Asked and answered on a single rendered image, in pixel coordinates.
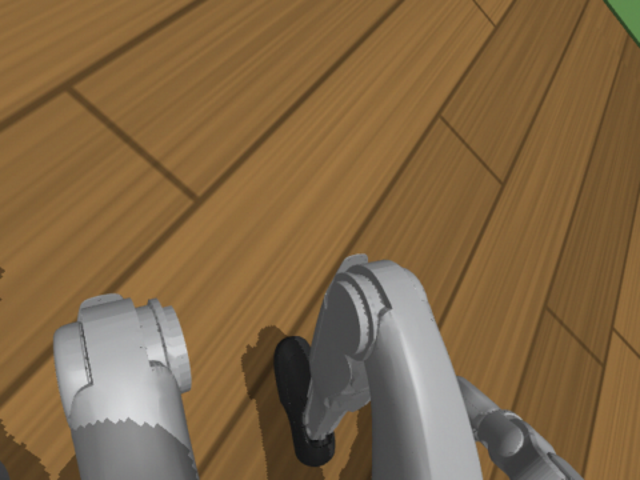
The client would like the right robot hand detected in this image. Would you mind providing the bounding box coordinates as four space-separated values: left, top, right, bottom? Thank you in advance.
456 376 501 442

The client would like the right robot arm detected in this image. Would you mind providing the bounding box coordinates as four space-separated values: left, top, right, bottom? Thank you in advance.
477 409 584 480

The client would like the right robot foot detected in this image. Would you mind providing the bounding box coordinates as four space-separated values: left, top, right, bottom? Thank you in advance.
274 336 335 467

